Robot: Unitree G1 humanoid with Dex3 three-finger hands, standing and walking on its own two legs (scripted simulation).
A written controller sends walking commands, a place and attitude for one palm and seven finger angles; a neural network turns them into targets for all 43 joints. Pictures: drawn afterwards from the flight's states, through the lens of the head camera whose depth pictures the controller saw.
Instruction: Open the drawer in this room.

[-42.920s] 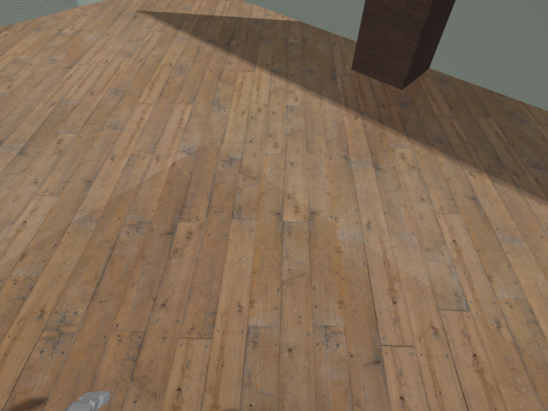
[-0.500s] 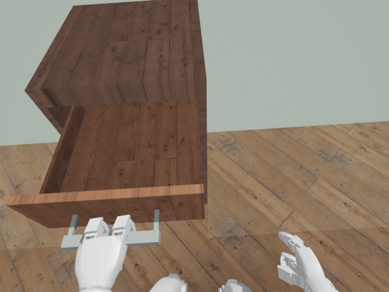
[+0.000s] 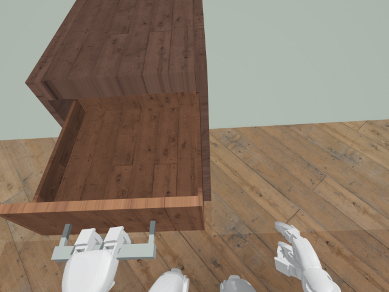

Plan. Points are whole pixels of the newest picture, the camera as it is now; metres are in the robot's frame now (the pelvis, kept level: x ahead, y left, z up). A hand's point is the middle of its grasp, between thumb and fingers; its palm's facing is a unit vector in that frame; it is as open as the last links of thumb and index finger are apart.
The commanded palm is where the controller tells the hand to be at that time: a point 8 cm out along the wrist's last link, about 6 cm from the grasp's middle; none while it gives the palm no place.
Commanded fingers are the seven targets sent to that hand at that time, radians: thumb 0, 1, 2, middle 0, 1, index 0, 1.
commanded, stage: open the thumb to release the handle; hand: left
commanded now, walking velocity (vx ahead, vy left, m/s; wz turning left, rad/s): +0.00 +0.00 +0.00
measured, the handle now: (107, 240) +0.22 +0.20 -0.02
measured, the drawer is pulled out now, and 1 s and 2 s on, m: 0.30 0.30 0.30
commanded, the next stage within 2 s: lift the hand off the handle in 0.56 s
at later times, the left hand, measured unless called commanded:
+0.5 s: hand (101, 275) +0.16 +0.20 -0.03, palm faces -0.06 -0.12 -0.99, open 11.0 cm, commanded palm +0.14 +0.20 +0.02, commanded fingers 0.00 -0.50 0.30 -0.30 -1.20 -0.30 -1.20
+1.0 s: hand (104, 267) +0.18 +0.20 -0.04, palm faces -0.04 -0.12 -0.99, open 13.8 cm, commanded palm +0.16 +0.20 +0.02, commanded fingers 0.00 -0.50 0.30 -0.30 -1.20 -0.30 -1.20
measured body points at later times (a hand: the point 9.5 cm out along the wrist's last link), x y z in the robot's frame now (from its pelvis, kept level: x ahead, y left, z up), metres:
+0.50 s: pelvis -0.02 +0.00 +0.01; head +0.05 -0.04 +0.45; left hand +0.16 +0.20 +0.02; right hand +0.19 -0.22 -0.10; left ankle +0.00 +0.12 -0.63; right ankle -0.01 -0.06 -0.63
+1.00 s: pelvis -0.02 +0.01 +0.01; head +0.04 -0.02 +0.45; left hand +0.18 +0.21 +0.01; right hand +0.18 -0.21 -0.10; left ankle +0.00 +0.12 -0.63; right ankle -0.01 -0.06 -0.63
